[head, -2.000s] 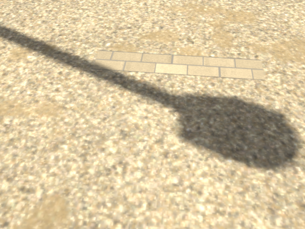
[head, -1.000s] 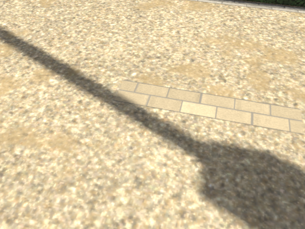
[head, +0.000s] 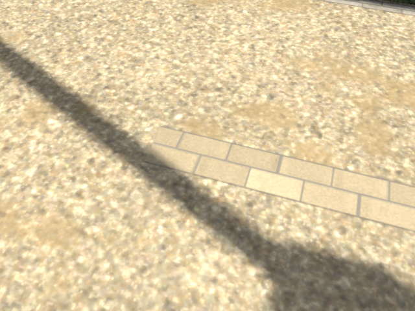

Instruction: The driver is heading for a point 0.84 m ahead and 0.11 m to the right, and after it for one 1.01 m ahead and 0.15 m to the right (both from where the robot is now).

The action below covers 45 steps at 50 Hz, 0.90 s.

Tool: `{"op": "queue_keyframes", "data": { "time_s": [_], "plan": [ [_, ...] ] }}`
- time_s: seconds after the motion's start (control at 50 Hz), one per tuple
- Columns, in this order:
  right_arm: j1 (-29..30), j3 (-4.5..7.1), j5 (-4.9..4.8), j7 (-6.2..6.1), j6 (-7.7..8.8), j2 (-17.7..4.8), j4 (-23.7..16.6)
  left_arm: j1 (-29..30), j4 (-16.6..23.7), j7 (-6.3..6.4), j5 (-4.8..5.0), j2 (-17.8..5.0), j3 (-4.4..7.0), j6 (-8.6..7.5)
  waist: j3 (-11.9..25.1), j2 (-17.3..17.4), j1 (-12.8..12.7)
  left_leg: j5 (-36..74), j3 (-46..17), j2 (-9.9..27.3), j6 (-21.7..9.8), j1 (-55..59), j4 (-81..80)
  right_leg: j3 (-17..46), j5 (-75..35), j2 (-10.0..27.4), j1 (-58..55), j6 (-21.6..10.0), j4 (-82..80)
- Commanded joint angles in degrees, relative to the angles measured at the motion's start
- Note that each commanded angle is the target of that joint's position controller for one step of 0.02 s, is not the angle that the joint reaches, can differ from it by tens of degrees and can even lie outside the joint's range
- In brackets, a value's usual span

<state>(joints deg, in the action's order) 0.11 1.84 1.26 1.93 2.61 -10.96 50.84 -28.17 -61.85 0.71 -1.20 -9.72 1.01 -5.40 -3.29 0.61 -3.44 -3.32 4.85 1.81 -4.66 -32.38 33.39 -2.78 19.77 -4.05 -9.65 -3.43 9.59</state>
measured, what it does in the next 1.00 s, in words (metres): walks ahead: left foot, then right foot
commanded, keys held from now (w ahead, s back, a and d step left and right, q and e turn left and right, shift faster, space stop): w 1.00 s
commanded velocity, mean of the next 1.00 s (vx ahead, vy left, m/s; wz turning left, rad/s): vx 0.50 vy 0.00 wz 0.00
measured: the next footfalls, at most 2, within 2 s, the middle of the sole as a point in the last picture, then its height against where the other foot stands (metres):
left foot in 0.06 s outside the picture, level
right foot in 0.60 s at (259, 295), level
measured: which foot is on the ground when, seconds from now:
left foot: up 0.00-0.04, down 0.06-0.60, up 0.62-1.00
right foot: down 0.00-0.06, up 0.08-0.58, down 0.60-1.00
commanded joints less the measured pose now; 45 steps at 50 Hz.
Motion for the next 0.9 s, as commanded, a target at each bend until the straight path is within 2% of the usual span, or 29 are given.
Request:
{"op": "queue_keyframes", "data": {
  "time_s": [0.02, 0.04, 0.06, 0.08, 0.1, 0.12, 0.14, 0.16, 0.18, 0.2, 0.24, 0.28, 0.36, 0.4, 0.46, 0.52, 0.56, 0.58, 0.6, 0.62, 0.64, 0.66, 0.68, 0.7, 0.72, 0.74, 0.78, 0.82, 0.9],
  "plan": [
    [-6.9, 1.96, -0.03, -1.07, 1.26, -5.85, -0.81, 0.0, 1.3, 0.64, -0.48, -9.53, 1.83, -0.22, 1.16, -5.21, 6.47, -5.29, 1.62, -4.26, -3.09, 12.09, -2.55, 3.42, -59.23, 16.09, 3.38, -5.58, 13.43],
    [-16.6, 2.79, 0.27, -1.65, 1.77, -7.14, 2.41, 0.71, 1.41, 0.54, -0.36, -9.66, 1.84, 0.09, 6.18, -3.93, 10.45, -3.94, 1.86, -5.11, -4.47, 23.57, -5.98, 1.73, -58.1, 14.2, 6.55, -4.55, 24.95],
    [-26.26, 4.04, 1.7, -2.37, 2.22, -11.17, 4.42, 0.38, 2.8, 0.24, 0.16, -8.12, 1.28, 0.07, 12.69, -0.24, 13.44, -10.5, -9.13, 4.96, -7.26, 38.38, -6.84, 0.35, -41.47, 11.91, 17.93, -3.78, 41.23],
    [-29.88, 5.35, 2.51, -2.27, 2.05, -16.52, 4.61, -6.81, 3.75, -0.64, 2.61, -1.56, 0.15, 0.16, 20.74, 13.0, 10.1, -16.31, -39.94, 22.92, -16.64, 54.3, -12.67, -1.88, 2.58, 0.68, 39.22, -1.03, 65.28],
    [-24.98, 4.86, 0.06, -1.74, 1.21, -13.62, 4.16, -1.87, 3.64, -0.45, 1.06, -8.07, 1.87, 0.25, 18.5, 4.33, 9.73, -20.84, -45.29, 20.74, -15.5, 49.42, -18.57, 5.97, 7.1, 1.33, 44.69, -2.26, 69.91],
    [-18.05, 4.01, -0.54, -1.67, 1.27, -11.03, 3.01, 4.02, 5.97, -0.59, 0.81, -8.53, 2.23, 0.05, 9.21, 3.37, 7.3, -20.17, -34.58, 18.9, -13.34, 40.61, -19.6, 6.03, 1.65, 4.76, 47.07, -2.76, 68.31],
    [-15.13, 3.11, -0.38, -1.43, 1.8, -7.67, 2.75, 6.73, 6.56, -0.75, 0.66, -7.75, 2.09, -0.24, 5.36, 0.51, 6.08, -13.79, -28.45, 16.56, -11.76, 33.38, -21.74, 5.91, -1.98, 6.77, 45.18, -2.82, 64.85],
    [-14.56, 2.55, -0.34, -1.57, 2.26, -5.93, 3.36, 7.1, 6.37, -0.91, 0.04, -6.78, 2.18, 0.24, 2.95, 0.49, 4.26, -8.78, -23.4, 14.04, -9.83, 28.23, -22.85, 5.86, -3.14, 8.16, 42.44, -2.58, 61.71],
    [-14.84, 1.91, -0.44, -1.79, 2.6, -4.13, 4.35, 5.74, 6.16, -1.24, -0.78, -5.51, 1.98, 1.13, 2.11, 1.34, 2.43, -5.39, -19.43, 12.0, -8.41, 24.22, -23.88, 5.72, -3.59, 9.05, 39.27, -1.9, 59.06],
    [-16.13, 1.67, -0.42, -1.89, 3.04, -3.7, 5.11, 4.99, 5.77, -1.59, -1.0, -4.36, 1.87, 1.87, 2.05, 1.51, 1.76, -2.69, -17.28, 11.17, -8.11, 22.8, -24.42, 5.31, -3.71, 9.14, 37.75, -1.35, 57.55],
    [-18.9, 1.85, -0.63, -1.99, 3.75, -5.2, 6.37, 6.65, 6.53, -2.06, -1.19, -3.99, 1.91, 2.81, 1.13, 1.63, 1.11, 0.9, -14.29, 10.28, -8.44, 22.0, -25.67, 4.05, -5.05, 9.63, 39.24, -0.31, 54.66],
    [-20.73, 1.99, -0.58, -1.96, 3.88, -6.45, 6.93, 11.98, 8.54, -2.3, -1.17, -4.64, 1.97, 3.33, -0.77, 1.73, 1.61, 0.25, -12.44, 9.73, -8.61, 22.3, -27.66, 3.0, -9.04, 10.74, 43.42, 0.85, 50.4],
    [-24.25, 1.56, -0.64, -1.83, 3.66, -6.08, 7.62, 22.13, 12.03, -2.53, -0.43, -4.74, 1.61, 3.2, -2.69, 1.89, 3.87, 4.4, -8.96, 7.88, -7.56, 24.92, -28.57, 0.89, -17.17, 10.82, 46.37, 2.28, 37.61],
    [-26.45, 1.5, -0.63, -1.9, 3.7, -6.31, 8.2, 25.86, 13.2, -2.56, -0.13, -4.29, 1.27, 3.05, -2.74, 2.36, 5.11, 7.25, -7.68, 7.73, -7.09, 27.0, -28.12, -0.3, -19.87, 9.84, 45.33, 2.14, 32.26],
    [-29.56, 1.46, -0.31, -2.24, 3.52, -6.48, 9.32, 30.18, 14.79, -2.42, -0.04, -4.78, 1.23, 2.84, -3.21, 2.85, 6.63, 10.99, -7.24, 9.07, -7.08, 32.69, -26.47, -1.18, -20.0, 8.67, 45.8, 1.25, 27.41],
    [-29.98, 1.72, 0.22, -2.84, 3.19, -7.3, 10.01, 31.47, 16.03, -2.25, -0.13, -5.69, 1.6, 2.31, -3.48, 3.19, 6.2, 17.97, -7.14, 11.19, -6.63, 38.19, -22.91, -1.25, -15.36, 7.59, 45.04, -0.69, 23.92],
    [-28.16, 2.0, 0.37, -3.13, 3.04, -8.23, 9.97, 26.65, 14.92, -1.84, -0.22, -6.52, 2.22, 1.73, -1.16, 3.8, 3.46, 31.34, -5.69, 11.17, -5.25, 38.76, -16.09, -2.44, -10.79, 4.88, 36.93, -2.62, 21.28],
    [-27.24, 2.12, 0.27, -3.09, 2.83, -8.66, 9.97, 19.49, 12.58, -1.46, -0.41, -7.3, 2.85, 1.29, 2.39, 3.31, 0.32, 36.82, -4.45, 10.0, -4.42, 37.87, -7.77, -3.45, -10.76, 2.82, 28.45, -3.78, 18.68],
    [-26.72, 1.84, 0.01, -2.95, 2.7, -7.94, 9.56, 9.11, 9.07, -0.9, -1.16, -9.24, 3.82, 0.65, 8.13, 1.31, -3.59, 32.26, -2.4, 7.38, -3.26, 31.81, 4.3, -2.09, -12.12, 3.76, 14.72, -5.51, 16.99],
    [-28.31, 0.81, -1.4, -2.52, 2.74, -4.35, 7.3, -0.32, 7.65, -0.24, -2.7, -14.88, 5.29, 0.21, 16.34, -6.39, -5.38, 10.95, 0.47, 2.94, -1.3, 16.25, 23.66, 16.21, -5.96, 18.87, -2.17, -9.75, 15.74],
    [-33.27, 0.82, -2.38, -2.09, 2.74, -2.15, 7.54, -0.93, 7.23, -0.77, -1.95, -17.78, 6.0, 0.8, 21.44, -15.42, -2.9, -28.49, -2.36, -6.9, -0.17, 1.11, 39.54, 41.13, -5.66, 29.72, -10.18, -16.07, 7.19],
    [-27.45, 2.07, -1.05, -2.3, 2.34, -6.74, 7.06, 5.67, 8.06, -1.01, -0.2, -14.58, 5.36, 1.4, 14.09, -6.06, -0.91, -23.5, -8.46, -2.53, -1.2, -3.6, 42.41, 36.33, -0.71, 25.9, -3.59, -13.41, 5.89],
    [-22.95, 2.08, -0.8, -1.96, 2.68, -6.4, 5.58, 11.16, 9.09, -1.17, 0.25, -10.83, 4.3, 1.26, 6.84, -3.65, 0.6, -17.66, -7.98, -0.27, -1.32, -4.04, 40.09, 27.76, -3.03, 23.93, 5.23, -11.59, 4.38],
    [-21.29, 1.94, -0.74, -1.8, 2.72, -5.15, 5.39, 13.62, 9.15, -1.34, 0.05, -8.19, 3.55, 0.88, 3.81, -2.26, 2.16, -14.15, -7.64, 1.64, -1.26, -1.91, 36.83, 22.06, -8.03, 21.15, 11.03, -9.7, 2.37],
    [-21.36, 1.98, 0.2, -1.61, 2.1, -4.5, 5.54, 13.86, 8.49, -1.18, 0.29, -6.64, 3.04, 0.54, 2.14, -3.12, 3.6, -12.85, -7.36, 2.67, -0.74, 0.48, 34.4, 17.62, -12.57, 18.82, 15.0, -8.25, 1.37],
    [-22.72, 1.79, 0.72, -1.22, 1.32, -3.34, 5.93, 13.26, 7.67, -1.0, 0.38, -5.34, 2.57, 0.24, 2.21, -4.25, 4.82, -12.12, -7.07, 3.24, -0.09, 2.99, 32.62, 14.5, -15.11, 17.4, 17.32, -7.42, 0.47],
    [-22.11, 1.84, 0.96, -0.68, 0.32, -2.69, 5.67, 9.8, 6.09, -0.79, 0.52, -6.05, 2.56, -0.6, 2.03, -3.98, 5.46, -11.13, -5.88, 3.26, 0.9, 2.94, 31.03, 11.76, -20.9, 16.39, 17.89, -7.81, -0.35],
    [-18.02, 1.86, 1.02, -0.39, -0.28, -2.91, 4.24, 7.58, 5.23, -0.66, 0.59, -7.6, 2.78, -0.9, 0.47, -3.77, 5.32, -8.06, -4.89, 4.1, 1.9, -0.92, 28.17, 9.72, -22.16, 15.9, 17.43, -8.16, -1.84],
    [-7.79, 1.57, 0.53, -0.15, -0.44, -3.4, 0.7, 3.49, 4.11, -0.65, 0.56, -7.1, 2.29, -0.7, -2.04, -3.71, 3.29, -0.91, -3.07, 4.74, 3.47, -6.19, 17.8, 6.95, -25.62, 14.45, 14.85, -7.85, -3.29]
  ]
}}
Keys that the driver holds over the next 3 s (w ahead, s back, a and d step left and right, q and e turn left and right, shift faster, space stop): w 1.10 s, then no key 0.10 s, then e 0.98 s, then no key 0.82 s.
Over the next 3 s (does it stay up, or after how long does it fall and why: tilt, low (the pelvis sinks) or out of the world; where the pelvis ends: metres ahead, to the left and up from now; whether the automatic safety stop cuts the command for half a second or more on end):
stays up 0.75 0.00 0.02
